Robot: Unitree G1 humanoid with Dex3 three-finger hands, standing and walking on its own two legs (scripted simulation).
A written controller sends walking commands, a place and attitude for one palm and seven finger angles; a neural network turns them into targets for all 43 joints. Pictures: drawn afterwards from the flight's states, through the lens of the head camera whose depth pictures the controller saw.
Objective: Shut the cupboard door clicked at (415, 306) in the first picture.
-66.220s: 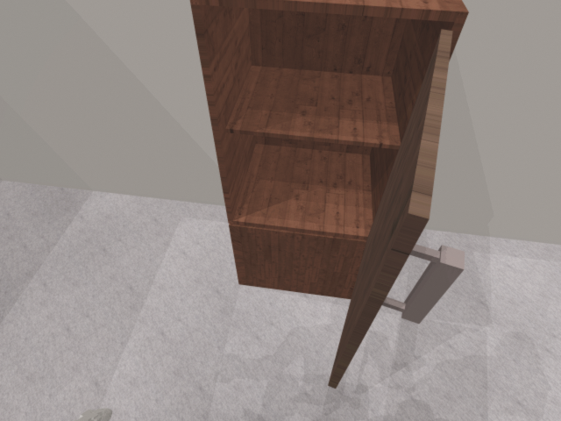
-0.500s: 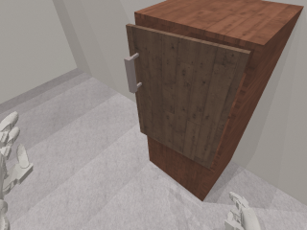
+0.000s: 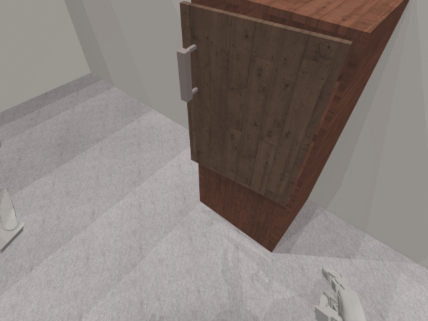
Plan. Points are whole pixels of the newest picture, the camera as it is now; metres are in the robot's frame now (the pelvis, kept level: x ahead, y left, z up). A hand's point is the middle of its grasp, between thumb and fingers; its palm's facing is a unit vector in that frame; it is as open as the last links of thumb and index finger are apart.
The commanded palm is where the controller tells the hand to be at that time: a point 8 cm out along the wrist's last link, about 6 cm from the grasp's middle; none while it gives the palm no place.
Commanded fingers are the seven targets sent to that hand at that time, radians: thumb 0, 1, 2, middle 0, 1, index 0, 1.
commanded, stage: step back with the hand held close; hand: left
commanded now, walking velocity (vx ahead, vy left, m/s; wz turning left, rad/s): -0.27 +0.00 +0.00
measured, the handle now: (189, 73) +0.73 +0.12 +0.09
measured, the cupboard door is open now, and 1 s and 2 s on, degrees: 7 7 7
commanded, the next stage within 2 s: stop stepping back and stand still in 0.50 s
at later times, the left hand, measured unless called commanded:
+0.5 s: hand out of the picture +0.10 +0.26 +0.18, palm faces +0.47 -0.76 -0.44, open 7.4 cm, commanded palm +0.03 +0.30 +0.19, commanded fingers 0.00 0.90 0.90 -0.20 -0.30 -0.20 -0.30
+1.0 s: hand out of the picture -0.12 +0.33 +0.21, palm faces +0.60 -0.72 -0.34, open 7.4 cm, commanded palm -0.15 +0.35 +0.19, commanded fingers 0.00 0.90 0.90 -0.20 -0.30 -0.20 -0.30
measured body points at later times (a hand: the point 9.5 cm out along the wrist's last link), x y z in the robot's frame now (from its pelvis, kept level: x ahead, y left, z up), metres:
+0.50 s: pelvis -0.10 -0.01 -0.01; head -0.09 +0.01 +0.44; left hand +0.07 +0.30 +0.21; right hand +0.07 -0.25 -0.08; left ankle +0.08 +0.10 -0.72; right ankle +0.02 -0.15 -0.72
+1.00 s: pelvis -0.27 +0.04 -0.01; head -0.31 +0.07 +0.44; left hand -0.16 +0.36 +0.23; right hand -0.11 -0.18 -0.09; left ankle -0.22 +0.16 -0.66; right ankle -0.27 -0.04 -0.73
